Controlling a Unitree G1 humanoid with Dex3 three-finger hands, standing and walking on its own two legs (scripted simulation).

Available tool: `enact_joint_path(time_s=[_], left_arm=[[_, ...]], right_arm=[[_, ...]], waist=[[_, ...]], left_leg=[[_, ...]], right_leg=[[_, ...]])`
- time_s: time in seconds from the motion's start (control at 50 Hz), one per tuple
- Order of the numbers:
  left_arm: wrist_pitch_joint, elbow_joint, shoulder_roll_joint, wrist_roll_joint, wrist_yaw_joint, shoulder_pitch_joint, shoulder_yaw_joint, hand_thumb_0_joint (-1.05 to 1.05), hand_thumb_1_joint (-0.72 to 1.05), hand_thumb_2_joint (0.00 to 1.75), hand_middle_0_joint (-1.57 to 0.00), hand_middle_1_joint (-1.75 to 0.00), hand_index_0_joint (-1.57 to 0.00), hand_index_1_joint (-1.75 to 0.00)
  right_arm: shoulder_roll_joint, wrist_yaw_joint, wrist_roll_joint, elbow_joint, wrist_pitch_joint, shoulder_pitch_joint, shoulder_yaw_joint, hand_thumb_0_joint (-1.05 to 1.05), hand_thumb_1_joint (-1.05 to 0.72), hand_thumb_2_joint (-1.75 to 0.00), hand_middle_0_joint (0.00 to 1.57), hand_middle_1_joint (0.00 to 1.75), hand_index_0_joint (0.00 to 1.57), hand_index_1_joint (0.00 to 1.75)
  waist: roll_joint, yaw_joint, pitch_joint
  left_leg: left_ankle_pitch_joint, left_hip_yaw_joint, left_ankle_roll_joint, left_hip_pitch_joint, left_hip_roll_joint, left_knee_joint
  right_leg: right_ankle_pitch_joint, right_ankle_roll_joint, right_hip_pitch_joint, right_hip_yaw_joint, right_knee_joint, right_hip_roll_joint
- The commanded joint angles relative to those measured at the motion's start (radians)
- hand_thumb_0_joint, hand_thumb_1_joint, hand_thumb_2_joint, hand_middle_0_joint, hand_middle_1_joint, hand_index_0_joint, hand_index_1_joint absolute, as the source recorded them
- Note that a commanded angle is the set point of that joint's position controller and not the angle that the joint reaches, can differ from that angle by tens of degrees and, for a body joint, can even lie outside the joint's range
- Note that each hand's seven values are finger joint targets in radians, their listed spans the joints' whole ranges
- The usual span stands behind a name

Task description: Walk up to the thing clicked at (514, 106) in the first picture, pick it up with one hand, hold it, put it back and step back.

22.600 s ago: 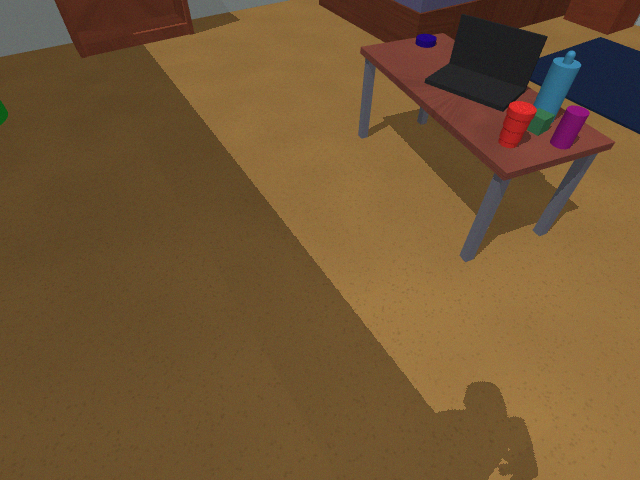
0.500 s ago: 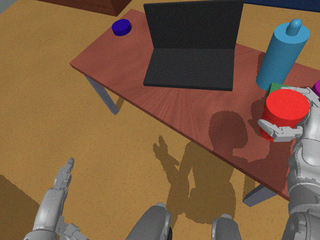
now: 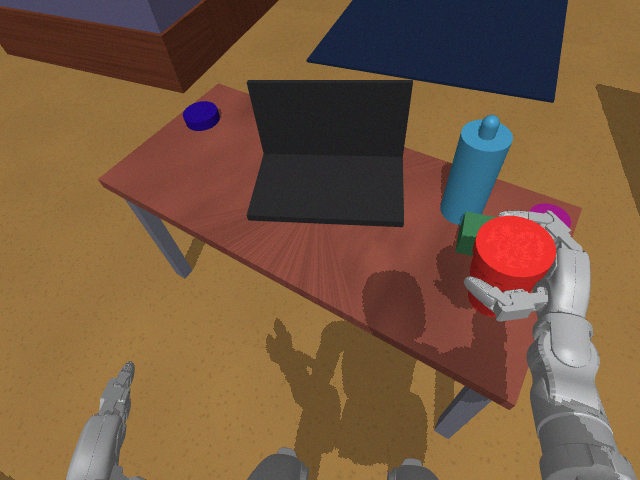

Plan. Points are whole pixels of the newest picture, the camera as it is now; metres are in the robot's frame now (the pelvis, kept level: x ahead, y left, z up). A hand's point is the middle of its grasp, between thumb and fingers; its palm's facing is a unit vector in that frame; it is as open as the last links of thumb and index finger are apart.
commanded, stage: lift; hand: right
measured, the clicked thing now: (501, 273) +0.40 -0.18 +0.02
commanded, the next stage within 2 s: hold in 0.62 s
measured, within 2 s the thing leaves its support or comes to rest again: neither
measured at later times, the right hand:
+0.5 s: hand (502, 271) +0.36 -0.16 +0.08, palm faces +0.17 +0.98 -0.01, open 10.8 cm
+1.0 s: hand (512, 273) +0.35 -0.16 +0.10, palm faces +0.17 +0.99 -0.01, open 10.8 cm
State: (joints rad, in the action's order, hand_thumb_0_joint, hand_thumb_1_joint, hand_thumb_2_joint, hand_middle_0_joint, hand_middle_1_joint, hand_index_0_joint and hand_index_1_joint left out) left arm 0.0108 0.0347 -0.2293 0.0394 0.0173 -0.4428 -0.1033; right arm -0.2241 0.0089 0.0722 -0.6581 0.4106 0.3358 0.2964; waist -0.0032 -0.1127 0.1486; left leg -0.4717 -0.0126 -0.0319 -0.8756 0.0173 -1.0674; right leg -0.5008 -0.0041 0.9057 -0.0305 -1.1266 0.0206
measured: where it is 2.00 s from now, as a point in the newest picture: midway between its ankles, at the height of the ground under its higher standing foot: outside the picture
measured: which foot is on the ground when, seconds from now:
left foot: down 0.00-1.00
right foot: down 0.00-1.00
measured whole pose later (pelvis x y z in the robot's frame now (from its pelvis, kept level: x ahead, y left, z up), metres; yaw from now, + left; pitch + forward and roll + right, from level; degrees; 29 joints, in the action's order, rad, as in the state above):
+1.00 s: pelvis +0.01 +0.01 +0.04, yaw -1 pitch +8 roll +0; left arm 0.00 0.26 -0.22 -0.01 -0.05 -0.37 -0.11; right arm -0.16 0.01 0.14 -0.32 0.28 0.09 0.17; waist 0.00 -0.04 0.08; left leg -0.42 -0.02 -0.02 -0.59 0.00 -0.87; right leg -0.43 0.01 0.59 -0.02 -0.88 0.01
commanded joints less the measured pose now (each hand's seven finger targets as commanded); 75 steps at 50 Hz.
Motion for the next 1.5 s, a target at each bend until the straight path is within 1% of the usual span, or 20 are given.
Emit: enact_joint_path(time_s=[0.0,0.08,0.12,0.14,0.16,0.2,0.28,0.38,0.48,0.5,0.72,0.76,0.78,0.86,1.1,1.26,1.28,1.3,1.36,1.48], left_arm=[[-0.062,-0.133,-0.142,-0.015,-0.029,-0.008,-0.084,0.00,-0.55,0.04,-0.05,-0.05,-0.05,-0.05],[-0.065,-0.113,-0.155,-0.020,-0.035,-0.001,-0.096,0.00,-0.54,0.04,-0.05,-0.05,-0.05,-0.05],[-0.071,-0.134,-0.110,-0.026,-0.034,0.028,-0.046,0.00,-0.54,0.04,-0.04,-0.05,-0.05,-0.05],[-0.069,-0.122,-0.142,-0.026,-0.042,0.018,-0.090,0.00,-0.54,0.04,-0.04,-0.05,-0.05,-0.05],[-0.069,-0.106,-0.129,-0.024,-0.042,0.023,-0.066,0.00,-0.53,0.04,-0.04,-0.05,-0.05,-0.05],[-0.070,-0.092,-0.167,-0.027,-0.051,0.024,-0.106,0.00,-0.54,0.04,-0.04,-0.05,-0.04,-0.05],[-0.071,-0.100,-0.101,-0.031,-0.052,0.056,-0.038,0.00,-0.54,0.04,-0.04,-0.05,-0.04,-0.05],[-0.068,-0.049,-0.163,-0.036,-0.065,0.032,-0.106,0.00,-0.53,0.04,-0.04,-0.05,-0.04,-0.05],[-0.070,-0.059,-0.097,-0.042,-0.058,0.075,-0.031,0.00,-0.54,0.04,-0.04,-0.05,-0.04,-0.05],[-0.072,-0.056,-0.122,-0.041,-0.061,0.076,-0.060,0.00,-0.54,0.04,-0.04,-0.05,-0.04,-0.05],[-0.067,0.028,-0.108,-0.041,-0.069,0.032,-0.051,0.00,-0.53,0.04,-0.04,-0.05,-0.05,-0.05],[-0.075,-0.003,-0.150,-0.043,-0.075,0.087,-0.090,0.00,-0.54,0.04,-0.04,-0.05,-0.04,-0.05],[-0.073,0.025,-0.143,-0.042,-0.073,0.083,-0.084,0.00,-0.54,0.05,-0.04,-0.05,-0.04,-0.05],[-0.075,0.042,-0.102,-0.047,-0.072,0.120,-0.042,0.00,-0.54,0.05,-0.04,-0.05,-0.04,-0.05],[-0.068,0.081,-0.125,-0.052,-0.082,0.120,-0.071,0.00,-0.53,0.04,-0.05,-0.06,-0.05,-0.05],[-0.091,0.109,-0.098,-0.051,-0.082,0.127,-0.034,0.00,-0.53,0.04,-0.05,-0.06,-0.05,-0.06],[-0.090,0.149,-0.117,-0.049,-0.085,0.116,-0.061,0.00,-0.53,0.04,-0.05,-0.06,-0.05,-0.06],[-0.094,0.158,-0.092,-0.051,-0.080,0.120,-0.033,0.00,-0.53,0.04,-0.05,-0.06,-0.05,-0.06],[-0.103,0.126,-0.160,-0.050,-0.090,0.142,-0.103,0.00,-0.53,0.04,-0.05,-0.06,-0.05,-0.05],[-0.104,0.141,-0.117,-0.053,-0.084,0.158,-0.062,0.00,-0.53,0.04,-0.04,-0.06,-0.05,-0.05]], right_arm=[[-0.101,-0.012,0.024,0.300,0.054,0.310,-0.029,0.00,-0.12,-1.28,1.22,1.40,1.27,1.40],[-0.131,-0.008,0.032,0.367,0.043,0.303,-0.004,0.00,-0.13,-1.30,1.24,1.42,1.29,1.42],[-0.103,-0.006,0.039,0.385,0.038,0.276,-0.021,0.00,-0.14,-1.29,1.25,1.42,1.29,1.42],[-0.114,0.001,0.041,0.442,0.041,0.307,-0.021,0.00,-0.15,-1.29,1.24,1.41,1.29,1.41],[-0.108,0.004,0.038,0.410,0.035,0.269,-0.023,0.00,-0.13,-1.29,1.25,1.42,1.30,1.42],[-0.104,0.007,0.044,0.441,0.031,0.266,-0.034,0.00,-0.14,-1.29,1.24,1.41,1.29,1.41],[-0.068,0.010,0.037,0.423,0.022,0.204,-0.063,0.00,-0.13,-1.33,1.28,1.46,1.33,1.46],[-0.096,0.008,0.053,0.466,0.003,0.162,-0.040,0.00,-0.11,-1.32,1.26,1.44,1.31,1.44],[-0.065,0.001,0.057,0.460,-0.010,0.119,-0.062,0.00,-0.15,-1.30,1.26,1.43,1.31,1.43],[-0.070,0.000,0.060,0.497,-0.007,0.143,-0.063,0.00,-0.13,-1.31,1.26,1.43,1.31,1.43],[-0.071,0.007,0.065,0.564,-0.021,0.096,-0.072,0.00,-0.13,-1.31,1.25,1.43,1.30,1.43],[-0.070,0.007,0.069,0.564,-0.023,0.087,-0.070,0.00,-0.11,-1.31,1.25,1.43,1.30,1.43],[-0.080,0.007,0.072,0.595,-0.022,0.088,-0.060,0.00,-0.10,-1.31,1.24,1.43,1.30,1.43],[-0.039,0.002,0.079,0.552,-0.037,0.040,-0.090,0.00,-0.10,-1.31,1.24,1.42,1.29,1.42],[-0.072,0.012,0.081,0.655,-0.062,0.026,-0.075,0.00,-0.13,-1.33,1.26,1.44,1.31,1.44],[-0.029,0.000,0.084,0.685,-0.067,0.018,-0.137,0.00,-0.13,-1.32,1.24,1.42,1.29,1.42],[-0.035,0.000,0.080,0.645,-0.072,-0.003,-0.126,0.00,-0.13,-1.33,1.25,1.43,1.30,1.43],[-0.031,-0.001,0.080,0.595,-0.078,-0.017,-0.120,0.00,-0.13,-1.33,1.25,1.44,1.30,1.44],[-0.056,0.004,0.080,0.636,-0.078,0.019,-0.093,0.00,-0.12,-1.32,1.24,1.43,1.30,1.43],[-0.050,0.008,0.083,0.635,-0.066,-0.006,-0.095,0.00,-0.10,-1.30,1.23,1.42,1.29,1.42]], waist=[[0.074,0.007,0.287],[0.063,0.023,0.302],[0.054,0.038,0.307],[0.062,0.029,0.328],[0.057,0.036,0.308],[0.042,0.023,0.287],[0.022,0.038,0.261],[0.009,0.039,0.246],[-0.008,0.060,0.222],[-0.006,0.047,0.247],[0.036,0.053,0.171],[0.000,0.043,0.221],[0.027,0.066,0.221],[-0.025,0.067,0.173],[0.012,0.067,0.188],[0.049,0.064,0.140],[0.031,0.058,0.125],[0.025,0.064,0.092],[-0.004,0.050,0.149],[-0.001,0.087,0.152]], left_leg=[[0.208,0.047,0.043,0.148,0.018,0.150],[0.221,0.046,0.039,0.200,0.013,0.175],[0.251,0.039,0.038,0.237,0.010,0.191],[0.266,0.037,0.038,0.250,0.009,0.191],[0.273,0.036,0.036,0.252,0.009,0.197],[0.261,0.038,0.036,0.246,0.010,0.208],[0.261,0.033,0.032,0.277,0.005,0.229],[0.288,0.022,0.026,0.323,-0.004,0.257],[0.304,0.022,0.025,0.339,-0.006,0.267],[0.321,0.020,0.024,0.348,-0.006,0.265],[0.302,0.018,0.025,0.358,-0.009,0.302],[0.322,0.024,0.024,0.366,-0.006,0.297],[0.341,0.020,0.025,0.381,-0.011,0.296],[0.310,0.021,0.022,0.388,-0.010,0.314],[0.353,0.031,0.025,0.423,-0.008,0.333],[0.312,0.034,0.027,0.418,-0.007,0.352],[0.306,0.035,0.027,0.401,-0.005,0.351],[0.298,0.038,0.025,0.397,-0.005,0.353],[0.306,0.037,0.023,0.414,-0.005,0.361],[0.300,0.032,0.024,0.452,-0.010,0.371]], right_leg=[[0.203,0.004,-0.292,0.004,0.233,-0.007],[0.214,0.005,-0.335,0.003,0.260,-0.006],[0.248,0.002,-0.350,0.017,0.258,-0.013],[0.258,0.002,-0.367,0.017,0.260,-0.014],[0.269,0.002,-0.370,0.021,0.264,-0.014],[0.254,0.001,-0.374,0.017,0.278,-0.011],[0.255,-0.002,-0.372,0.023,0.288,-0.014],[0.262,-0.007,-0.388,0.033,0.299,-0.018],[0.288,-0.008,-0.390,0.034,0.312,-0.017],[0.301,-0.009,-0.407,0.032,0.311,-0.016],[0.279,-0.006,-0.431,0.041,0.352,-0.020],[0.309,-0.006,-0.459,0.031,0.351,-0.014],[0.332,-0.004,-0.461,0.034,0.349,-0.015],[0.292,-0.009,-0.430,0.034,0.358,-0.015],[0.354,-0.001,-0.505,0.029,0.397,-0.012],[0.314,0.003,-0.519,0.027,0.431,-0.010],[0.308,0.002,-0.510,0.024,0.431,-0.008],[0.299,0.003,-0.492,0.021,0.438,-0.006],[0.295,-0.004,-0.515,0.022,0.431,-0.006],[0.292,-0.002,-0.503,0.028,0.434,-0.014]])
